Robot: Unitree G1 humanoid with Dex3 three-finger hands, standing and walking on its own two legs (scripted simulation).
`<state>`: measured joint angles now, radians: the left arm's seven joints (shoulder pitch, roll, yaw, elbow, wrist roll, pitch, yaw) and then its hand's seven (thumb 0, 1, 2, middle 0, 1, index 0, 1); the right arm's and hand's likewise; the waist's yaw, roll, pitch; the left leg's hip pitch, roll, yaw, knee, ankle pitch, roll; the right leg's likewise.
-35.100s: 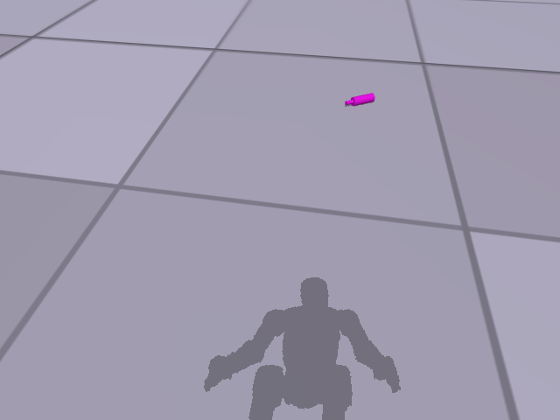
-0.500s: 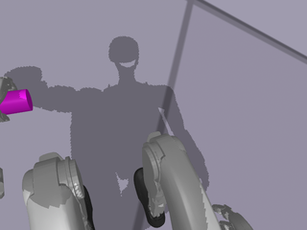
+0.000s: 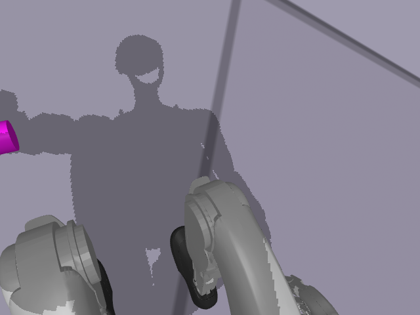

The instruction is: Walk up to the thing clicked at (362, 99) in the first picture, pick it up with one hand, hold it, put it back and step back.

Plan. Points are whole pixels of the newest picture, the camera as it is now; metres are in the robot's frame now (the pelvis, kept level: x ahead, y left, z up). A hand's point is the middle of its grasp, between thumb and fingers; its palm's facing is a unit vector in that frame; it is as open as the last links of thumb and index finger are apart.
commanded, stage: rest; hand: left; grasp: from above
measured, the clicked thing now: out of the picture +0.44 +0.36 -0.26
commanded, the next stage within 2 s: open in 0.68 s
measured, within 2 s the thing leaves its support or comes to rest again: rests again in 1.18 s
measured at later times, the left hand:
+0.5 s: hand out of the picture +0.44 +0.32 -0.25, palm faces -0.46 -0.14 -0.88, open 8.7 cm
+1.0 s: hand out of the picture +0.44 +0.32 -0.25, palm faces -0.44 -0.13 -0.89, open 9.1 cm
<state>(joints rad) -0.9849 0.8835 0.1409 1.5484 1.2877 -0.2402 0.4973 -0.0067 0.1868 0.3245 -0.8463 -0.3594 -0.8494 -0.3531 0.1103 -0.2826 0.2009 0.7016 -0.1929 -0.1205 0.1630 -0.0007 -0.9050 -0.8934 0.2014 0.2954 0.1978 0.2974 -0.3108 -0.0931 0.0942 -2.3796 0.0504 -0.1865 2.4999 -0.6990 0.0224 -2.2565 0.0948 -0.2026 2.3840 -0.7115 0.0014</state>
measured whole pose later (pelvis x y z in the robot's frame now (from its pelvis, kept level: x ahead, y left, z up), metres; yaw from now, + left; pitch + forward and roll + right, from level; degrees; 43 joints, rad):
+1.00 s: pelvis -0.01 +0.00 +0.00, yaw -3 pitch +28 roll -14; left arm -1.04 1.01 0.09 1.69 1.29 -0.25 0.59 -0.01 0.20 0.35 -0.72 -0.47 -0.74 -0.43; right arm 0.08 -0.33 0.31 0.65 -0.23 -0.21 0.22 0.00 -0.90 -0.89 0.20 0.30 0.20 0.30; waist -0.36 -0.15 0.16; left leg -2.36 0.06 -0.24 2.54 -0.70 0.02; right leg -2.22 0.12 -0.25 2.38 -0.69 0.01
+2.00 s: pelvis -0.01 +0.00 +0.00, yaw -3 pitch +28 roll -15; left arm -1.04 1.01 0.09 1.64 1.26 -0.23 0.56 0.00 -0.44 0.93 -0.08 -1.02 -0.11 -1.00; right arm 0.10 -0.33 0.32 0.63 -0.22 -0.21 0.22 0.00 -0.90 -0.89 0.20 0.30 0.20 0.30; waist -0.35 -0.15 0.14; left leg -2.36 0.05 -0.25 2.53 -0.70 0.02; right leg -2.22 0.12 -0.25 2.37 -0.68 0.02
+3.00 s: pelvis -0.01 +0.00 +0.02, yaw +3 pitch +34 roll -10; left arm -0.97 0.80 0.06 1.29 1.16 -0.13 0.31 0.00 -0.32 0.93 -0.18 -0.84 -0.18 -0.84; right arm 0.22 -0.24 0.14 0.69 -0.12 -0.02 0.11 0.00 -0.89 -0.89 0.20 0.29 0.20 0.30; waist -0.25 -0.01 -0.03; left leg -2.35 0.03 -0.13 2.39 -0.64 0.03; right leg -2.23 0.07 -0.15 2.31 -0.68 0.01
